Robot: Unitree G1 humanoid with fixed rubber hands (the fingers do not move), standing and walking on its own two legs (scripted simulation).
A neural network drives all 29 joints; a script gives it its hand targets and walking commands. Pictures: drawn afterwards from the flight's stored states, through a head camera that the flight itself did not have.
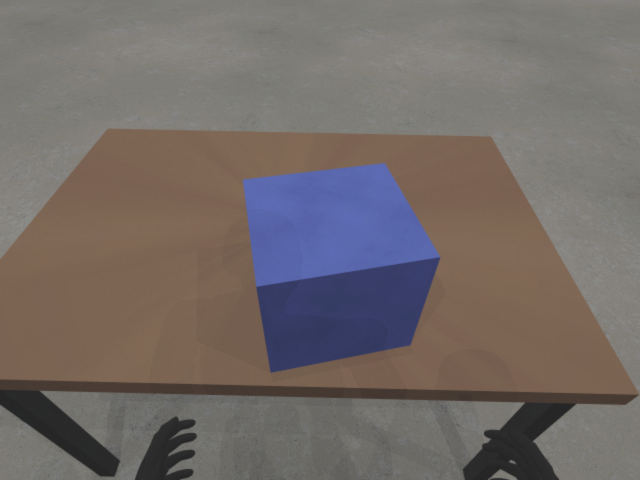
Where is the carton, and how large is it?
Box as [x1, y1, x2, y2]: [243, 163, 439, 372]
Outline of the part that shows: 384,163 243,179 256,288 271,372 410,344 439,259 439,255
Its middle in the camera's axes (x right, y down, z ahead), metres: +0.01 +0.05 +0.62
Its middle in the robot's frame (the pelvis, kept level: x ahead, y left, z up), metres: +0.46 +0.02 +0.00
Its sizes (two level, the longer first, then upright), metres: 0.234 0.216 0.218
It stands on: a table, 0.67 m high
